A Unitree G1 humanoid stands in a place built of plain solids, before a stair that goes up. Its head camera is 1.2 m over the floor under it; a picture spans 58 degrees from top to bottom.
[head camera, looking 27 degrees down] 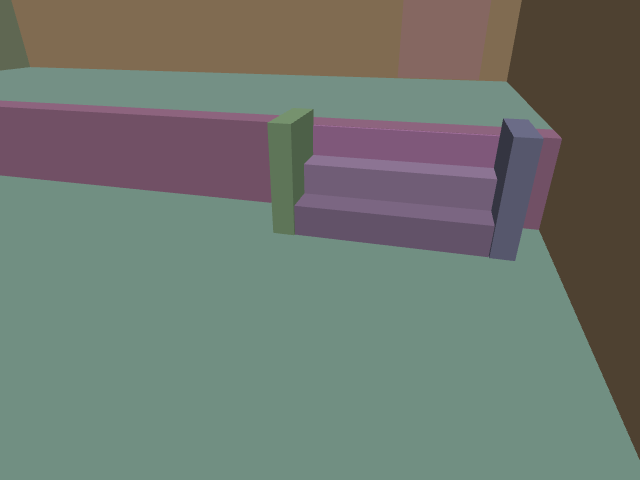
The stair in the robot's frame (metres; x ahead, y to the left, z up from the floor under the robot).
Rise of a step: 0.19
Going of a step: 0.22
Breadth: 1.15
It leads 15 degrees to the right of straight ahead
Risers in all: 3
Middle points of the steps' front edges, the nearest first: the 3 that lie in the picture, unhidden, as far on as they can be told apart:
2.28 -0.40 0.20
2.49 -0.45 0.39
2.70 -0.51 0.59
